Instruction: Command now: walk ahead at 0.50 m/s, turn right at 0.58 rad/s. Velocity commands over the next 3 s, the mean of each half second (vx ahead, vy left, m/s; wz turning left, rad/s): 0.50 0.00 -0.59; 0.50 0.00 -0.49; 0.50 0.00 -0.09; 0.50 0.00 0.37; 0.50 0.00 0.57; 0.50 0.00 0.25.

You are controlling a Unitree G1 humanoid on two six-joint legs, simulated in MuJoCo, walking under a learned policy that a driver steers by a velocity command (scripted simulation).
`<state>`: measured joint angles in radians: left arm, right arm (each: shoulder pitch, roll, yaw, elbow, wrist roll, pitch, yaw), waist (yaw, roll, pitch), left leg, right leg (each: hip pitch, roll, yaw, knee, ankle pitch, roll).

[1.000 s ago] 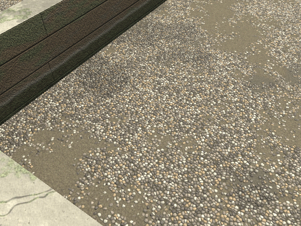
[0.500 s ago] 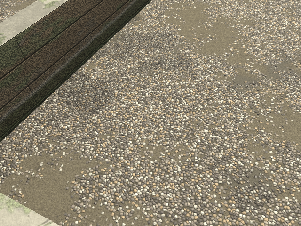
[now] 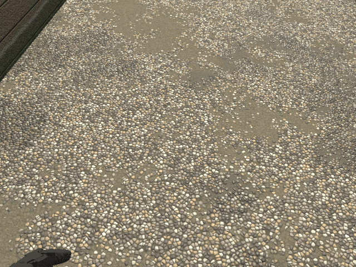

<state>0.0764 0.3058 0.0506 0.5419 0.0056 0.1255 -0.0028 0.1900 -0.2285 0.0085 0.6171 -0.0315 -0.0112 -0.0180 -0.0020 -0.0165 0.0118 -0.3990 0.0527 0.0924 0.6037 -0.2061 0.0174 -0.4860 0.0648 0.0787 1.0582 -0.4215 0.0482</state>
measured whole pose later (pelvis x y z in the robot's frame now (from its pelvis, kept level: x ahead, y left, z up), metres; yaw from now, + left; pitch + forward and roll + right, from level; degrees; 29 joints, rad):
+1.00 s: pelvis +0.04 -0.03 +0.00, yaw -31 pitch -1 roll +0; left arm 0.09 0.21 -0.02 0.57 -0.01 0.08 0.01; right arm 0.12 -0.20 0.02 0.58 -0.03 0.04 0.00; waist 0.01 -0.03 -0.02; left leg -0.29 -0.02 0.06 0.64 -0.33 0.03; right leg -0.32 0.12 0.14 0.67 -0.33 -0.05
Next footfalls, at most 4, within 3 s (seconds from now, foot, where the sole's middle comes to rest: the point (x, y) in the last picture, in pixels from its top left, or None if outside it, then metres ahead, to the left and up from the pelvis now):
0.10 right None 0.03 -0.10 -0.76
0.38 left None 0.12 0.07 -0.76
0.70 right None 0.04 -0.10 -0.76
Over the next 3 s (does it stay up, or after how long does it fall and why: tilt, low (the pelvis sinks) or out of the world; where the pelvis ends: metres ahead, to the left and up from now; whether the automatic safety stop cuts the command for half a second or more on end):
stays up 0.03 -0.01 0.00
